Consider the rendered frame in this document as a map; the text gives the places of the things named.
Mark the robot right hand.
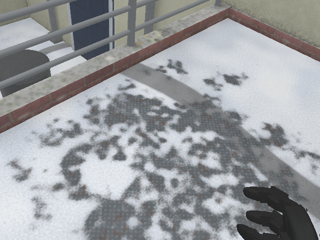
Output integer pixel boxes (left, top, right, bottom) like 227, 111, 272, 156
236, 186, 320, 240

